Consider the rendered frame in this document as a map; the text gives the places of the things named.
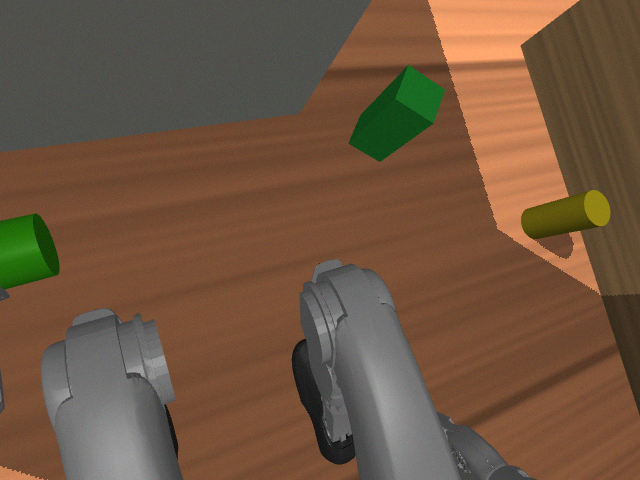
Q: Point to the right robot foot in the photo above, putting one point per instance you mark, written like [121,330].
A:
[335,452]

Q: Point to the right robot hand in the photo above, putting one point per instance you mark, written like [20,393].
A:
[475,458]

